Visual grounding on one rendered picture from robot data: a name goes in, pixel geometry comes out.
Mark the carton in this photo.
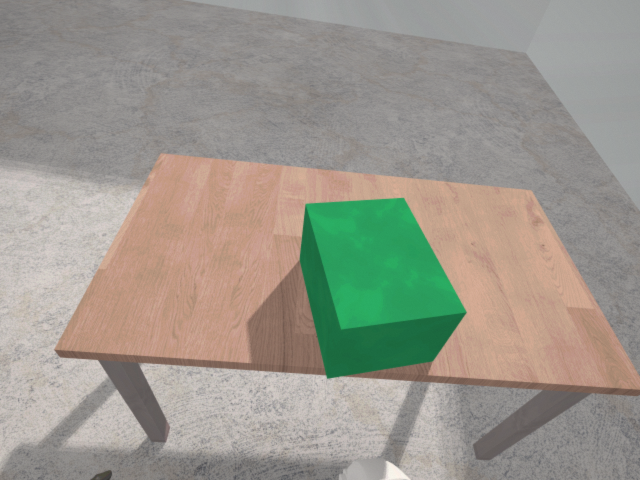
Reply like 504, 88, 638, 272
300, 198, 467, 379

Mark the right robot thigh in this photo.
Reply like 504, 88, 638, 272
339, 458, 410, 480

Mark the table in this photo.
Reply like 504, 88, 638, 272
54, 153, 640, 460

